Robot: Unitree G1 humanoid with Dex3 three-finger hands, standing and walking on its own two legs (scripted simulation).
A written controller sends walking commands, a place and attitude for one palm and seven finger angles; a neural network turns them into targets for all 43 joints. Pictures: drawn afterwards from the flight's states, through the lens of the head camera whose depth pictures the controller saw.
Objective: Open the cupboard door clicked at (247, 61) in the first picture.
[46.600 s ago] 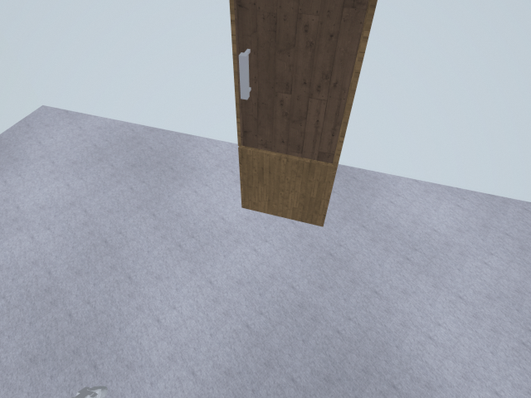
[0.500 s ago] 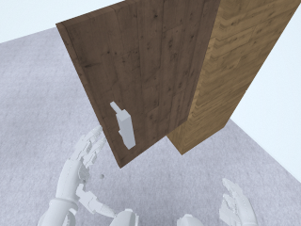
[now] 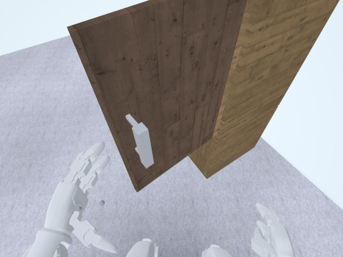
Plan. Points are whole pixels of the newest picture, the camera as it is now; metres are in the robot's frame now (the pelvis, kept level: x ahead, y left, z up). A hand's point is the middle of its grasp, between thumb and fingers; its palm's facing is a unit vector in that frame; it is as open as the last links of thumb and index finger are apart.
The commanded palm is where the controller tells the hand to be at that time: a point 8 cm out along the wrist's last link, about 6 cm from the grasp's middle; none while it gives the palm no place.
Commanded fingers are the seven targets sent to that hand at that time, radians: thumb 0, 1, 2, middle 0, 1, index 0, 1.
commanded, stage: draw the hand back to the body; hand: left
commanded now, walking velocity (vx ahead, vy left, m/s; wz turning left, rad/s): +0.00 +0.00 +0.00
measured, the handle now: (139, 141) +0.36 +0.11 +0.06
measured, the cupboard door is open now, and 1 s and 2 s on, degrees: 95 95 95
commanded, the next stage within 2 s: step back with the hand held close in 1.42 s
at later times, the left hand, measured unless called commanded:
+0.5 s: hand (47, 188) +0.21 +0.22 +0.15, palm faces +0.17 -0.93 -0.31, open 15.3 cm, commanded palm +0.18 +0.27 +0.17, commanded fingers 0.00 -0.01 0.51 -0.17 -0.30 -0.17 -0.30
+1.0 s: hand out of the picture +0.24 +0.27 +0.23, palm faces +0.41 -0.80 -0.43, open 9.6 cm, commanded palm +0.19 +0.31 +0.25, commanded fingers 0.00 0.87 0.88 -0.20 -0.30 -0.20 -0.30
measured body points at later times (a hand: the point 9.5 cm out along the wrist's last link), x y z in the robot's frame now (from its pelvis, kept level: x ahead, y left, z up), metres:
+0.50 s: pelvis +0.02 +0.01 +0.05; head +0.02 +0.00 +0.50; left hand +0.20 +0.27 +0.17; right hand +0.21 -0.21 -0.02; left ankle +0.01 +0.12 -0.65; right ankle +0.01 -0.12 -0.65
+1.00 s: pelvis +0.04 +0.02 +0.08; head +0.03 +0.00 +0.53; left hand +0.21 +0.31 +0.26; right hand +0.23 -0.20 +0.00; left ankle +0.01 +0.12 -0.65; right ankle +0.01 -0.12 -0.65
